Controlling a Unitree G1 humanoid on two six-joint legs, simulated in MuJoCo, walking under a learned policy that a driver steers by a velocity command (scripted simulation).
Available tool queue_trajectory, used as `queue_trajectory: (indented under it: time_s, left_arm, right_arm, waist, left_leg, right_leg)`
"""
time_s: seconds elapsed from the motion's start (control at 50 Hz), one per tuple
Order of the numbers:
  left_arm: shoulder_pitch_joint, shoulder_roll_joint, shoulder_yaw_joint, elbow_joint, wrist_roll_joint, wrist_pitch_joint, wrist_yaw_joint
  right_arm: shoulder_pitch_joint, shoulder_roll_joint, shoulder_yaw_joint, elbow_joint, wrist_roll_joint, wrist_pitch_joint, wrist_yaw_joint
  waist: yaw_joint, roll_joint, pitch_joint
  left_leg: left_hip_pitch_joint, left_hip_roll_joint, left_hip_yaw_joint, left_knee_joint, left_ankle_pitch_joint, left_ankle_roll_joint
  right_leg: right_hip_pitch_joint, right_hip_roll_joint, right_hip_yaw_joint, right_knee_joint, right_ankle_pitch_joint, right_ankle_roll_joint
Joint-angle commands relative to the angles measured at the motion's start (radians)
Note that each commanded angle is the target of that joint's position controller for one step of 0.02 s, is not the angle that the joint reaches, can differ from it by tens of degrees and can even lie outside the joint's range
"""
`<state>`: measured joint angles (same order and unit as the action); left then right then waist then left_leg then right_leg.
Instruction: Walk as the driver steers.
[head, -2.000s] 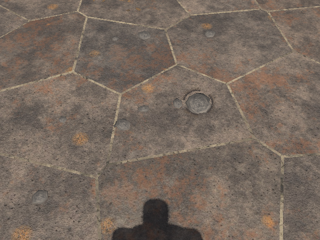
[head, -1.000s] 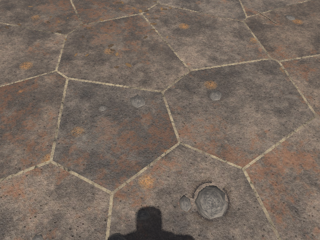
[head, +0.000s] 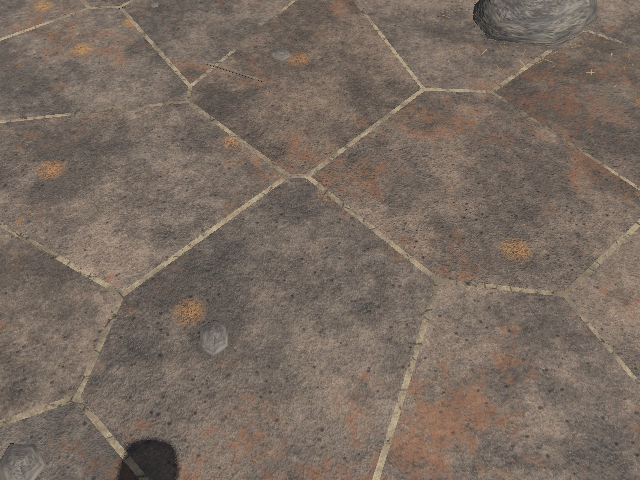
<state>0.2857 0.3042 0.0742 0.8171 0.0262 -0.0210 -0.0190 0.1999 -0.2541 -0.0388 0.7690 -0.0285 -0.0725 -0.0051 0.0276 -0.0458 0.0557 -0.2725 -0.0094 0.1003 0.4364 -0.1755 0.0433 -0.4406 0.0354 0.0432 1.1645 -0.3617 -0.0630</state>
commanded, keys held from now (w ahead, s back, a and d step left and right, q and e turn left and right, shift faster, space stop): e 0.08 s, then no key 0.92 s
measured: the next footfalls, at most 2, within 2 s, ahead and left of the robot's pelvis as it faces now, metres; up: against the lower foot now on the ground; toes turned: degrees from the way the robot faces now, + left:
right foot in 0.30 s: +0.22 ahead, -0.12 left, +0.00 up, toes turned -7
left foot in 0.64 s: +0.17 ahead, +0.10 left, +0.00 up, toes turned -8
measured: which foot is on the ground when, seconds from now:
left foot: down 0.00-0.30, up 0.32-0.62, down 0.64-1.00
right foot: up 0.00-0.28, down 0.30-1.00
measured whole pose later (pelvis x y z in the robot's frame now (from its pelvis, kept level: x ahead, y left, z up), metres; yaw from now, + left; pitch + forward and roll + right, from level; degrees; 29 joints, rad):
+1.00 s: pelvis +0.14 -0.01 +0.00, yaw -8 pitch -1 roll +0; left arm 0.27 0.21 0.02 1.04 0.01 -0.01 0.02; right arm 0.29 -0.19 -0.01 0.98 -0.01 -0.01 -0.02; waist 0.01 0.00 0.01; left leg -0.12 -0.02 0.02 0.40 -0.26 0.02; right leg -0.24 0.03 0.00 0.37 -0.11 -0.03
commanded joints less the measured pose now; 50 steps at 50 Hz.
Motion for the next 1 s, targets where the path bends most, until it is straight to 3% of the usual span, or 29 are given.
queue_trajectory:
  time_s: [0.02,0.08,0.16,0.24,0.26,0.28,0.3,0.32,0.34,0.36,0.38,0.4,0.44,0.48,0.56,0.62,0.64,0.66,0.68,0.7,0.76,0.84,1.0]
  left_arm:
    - [0.077,0.033,0.008,-0.051,0.004,0.021,-0.012]
    - [-0.018,0.014,-0.002,-0.100,0.004,0.028,-0.027]
    - [-0.109,-0.023,-0.027,-0.133,0.004,0.023,-0.043]
    - [-0.136,0.010,-0.021,-0.149,0.015,0.017,-0.032]
    - [-0.110,0.016,-0.019,-0.143,0.020,0.009,-0.028]
    - [-0.046,0.023,-0.014,-0.119,0.030,-0.005,-0.022]
    - [0.007,0.086,-0.002,-0.113,0.044,-0.020,-0.013]
    - [0.018,0.146,0.004,-0.138,0.035,-0.023,-0.001]
    - [0.057,0.094,-0.006,-0.123,-0.028,-0.013,0.016]
    - [0.015,0.064,-0.016,-0.116,-0.032,-0.005,0.024]
    - [-0.046,0.035,-0.030,-0.112,-0.023,0.001,0.033]
    - [-0.092,0.014,-0.039,-0.110,-0.014,0.004,0.039]
    - [-0.128,0.006,-0.044,-0.108,-0.006,0.005,0.043]
    - [-0.124,0.013,-0.042,-0.094,-0.004,-0.001,0.038]
    - [-0.123,0.021,-0.037,-0.062,0.001,0.006,0.031]
    - [-0.126,0.018,-0.035,-0.040,-0.011,0.022,0.034]
    - [-0.111,0.000,-0.039,-0.031,-0.013,0.023,0.035]
    - [-0.084,-0.014,-0.038,-0.025,-0.022,0.026,0.032]
    - [-0.096,-0.017,-0.037,-0.008,-0.024,0.027,0.027]
    - [-0.089,-0.021,-0.038,0.004,-0.017,0.022,0.022]
    - [-0.046,0.006,-0.030,0.057,-0.010,0.006,0.023]
    - [-0.041,-0.009,-0.034,0.113,-0.017,0.002,0.030]
    - [-0.008,-0.016,-0.041,0.209,-0.019,0.004,0.041]
  right_arm:
    - [0.070,-0.102,-0.022,-0.024,0.016,-0.035,0.004]
    - [0.065,-0.114,-0.025,-0.021,0.018,-0.022,-0.002]
    - [0.074,-0.127,-0.026,-0.012,0.018,-0.006,-0.001]
    - [0.115,-0.164,-0.039,0.008,0.024,0.014,-0.001]
    - [0.115,-0.166,-0.040,0.012,0.027,0.022,-0.004]
    - [0.122,-0.162,-0.038,0.016,0.030,0.031,-0.006]
    - [0.177,-0.137,-0.031,0.007,0.025,0.034,-0.005]
    - [0.261,-0.031,-0.001,-0.028,0.021,0.042,0.001]
    - [0.233,-0.059,-0.002,0.000,0.028,0.076,-0.008]
    - [0.172,-0.084,-0.007,-0.008,0.028,0.091,-0.005]
    - [0.118,-0.080,-0.006,-0.014,0.023,0.094,-0.005]
    - [0.106,-0.078,-0.006,-0.004,0.017,0.097,-0.006]
    - [0.165,-0.077,-0.007,0.034,0.009,0.112,-0.006]
    - [0.173,-0.057,-0.004,0.049,0.015,0.121,-0.007]
    - [0.128,-0.044,0.001,0.056,0.015,0.131,-0.015]
    - [0.158,-0.035,0.006,0.081,0.005,0.115,-0.015]
    - [0.161,-0.057,0.006,0.080,-0.006,0.101,-0.016]
    - [0.117,-0.103,-0.001,0.068,-0.003,0.089,-0.017]
    - [0.081,-0.087,0.002,0.076,0.010,0.081,-0.012]
    - [0.052,-0.063,0.010,0.078,0.011,0.070,-0.010]
    - [0.068,-0.059,0.011,0.100,0.017,0.054,-0.016]
    - [0.120,-0.051,0.010,0.137,0.017,0.056,-0.018]
    - [0.144,-0.036,0.015,0.199,0.018,0.054,-0.023]
  waist:
    - [0.011,0.147,-0.071]
    - [0.004,0.175,-0.068]
    - [-0.021,0.178,-0.079]
    - [-0.039,0.179,-0.084]
    - [-0.027,0.166,-0.091]
    - [0.003,0.114,-0.126]
    - [0.010,-0.006,-0.201]
    - [-0.033,-0.207,-0.306]
    - [0.026,-0.131,-0.415]
    - [0.010,-0.084,-0.309]
    - [-0.009,-0.073,-0.195]
    - [-0.035,-0.060,-0.139]
    - [-0.066,-0.063,-0.135]
    - [-0.068,-0.046,-0.154]
    - [-0.045,-0.081,-0.121]
    - [-0.069,-0.034,-0.078]
    - [-0.063,0.005,-0.059]
    - [-0.022,0.079,-0.014]
    - [-0.013,0.141,0.019]
    - [0.005,0.162,0.016]
    - [0.003,0.131,-0.022]
    - [-0.022,0.066,-0.011]
    - [-0.026,0.043,-0.008]
  left_leg:
    - [0.130,0.290,-0.162,-0.167,0.674,0.128]
    - [0.140,0.271,-0.049,-0.169,0.712,0.124]
    - [0.094,0.228,0.045,-0.141,0.674,0.107]
    - [0.179,0.267,0.011,-0.042,0.649,0.094]
    - [0.186,0.263,0.010,0.023,0.622,0.084]
    - [0.172,0.229,0.029,0.146,0.551,0.059]
    - [0.080,0.179,0.067,0.308,0.317,0.014]
    - [-0.147,0.060,0.077,0.561,-0.450,-0.029]
    - [-0.114,0.032,-0.070,0.616,-0.520,-0.035]
    - [-0.145,0.046,-0.102,0.639,-0.476,-0.041]
    - [-0.167,0.055,-0.109,0.600,-0.429,-0.040]
    - [-0.146,0.067,-0.120,0.546,-0.377,-0.044]
    - [-0.047,0.048,-0.099,0.481,-0.311,-0.049]
    - [0.000,0.035,-0.094,0.399,-0.296,-0.050]
    - [0.053,0.020,-0.081,0.229,-0.228,-0.044]
    - [0.179,0.024,-0.082,-0.003,-0.061,-0.011]
    - [0.192,0.094,-0.165,-0.064,-0.078,0.005]
    - [0.076,0.159,-0.255,-0.118,-0.204,0.028]
    - [-0.092,0.175,-0.289,-0.183,-0.317,0.034]
    - [-0.148,0.166,-0.284,-0.216,-0.333,0.014]
    - [-0.071,0.124,-0.228,-0.189,-0.215,-0.010]
    - [0.011,0.115,-0.209,-0.158,-0.147,0.006]
    - [0.047,0.110,-0.196,-0.150,-0.080,0.013]
  right_leg:
    - [-0.108,-0.048,0.011,0.010,0.034,0.023]
    - [-0.154,-0.058,-0.026,-0.116,0.134,0.040]
    - [-0.002,-0.038,-0.078,-0.399,0.278,0.034]
    - [0.059,-0.017,-0.082,-0.556,0.196,0.008]
    - [0.104,-0.009,-0.077,-0.624,0.202,-0.006]
    - [0.207,0.006,-0.073,-0.735,0.294,-0.020]
    - [0.368,-0.123,0.052,-0.752,0.632,-0.050]
    - [0.589,-0.435,0.368,-0.673,1.203,-0.189]
    - [0.535,-0.447,0.373,-0.706,1.105,-0.290]
    - [0.461,-0.389,0.323,-0.769,0.916,-0.275]
    - [0.366,-0.339,0.273,-0.816,0.791,-0.236]
    - [0.304,-0.295,0.227,-0.844,0.735,-0.197]
    - [0.230,-0.243,0.150,-0.868,0.692,-0.156]
    - [0.220,-0.226,0.131,-0.878,0.599,-0.147]
    - [0.163,-0.211,0.158,-0.920,0.208,-0.130]
    - [0.049,-0.180,0.171,-0.929,-0.078,-0.055]
    - [0.018,-0.160,0.169,-0.909,-0.102,-0.013]
    - [0.044,-0.092,0.104,-0.883,-0.047,0.018]
    - [0.188,-0.055,0.057,-0.835,0.085,0.026]
    - [0.284,-0.062,0.056,-0.805,0.171,0.023]
    - [0.313,-0.092,0.079,-0.809,0.226,0.007]
    - [0.254,-0.098,0.088,-0.843,0.209,0.013]
    - [0.271,-0.104,0.086,-0.850,0.254,0.017]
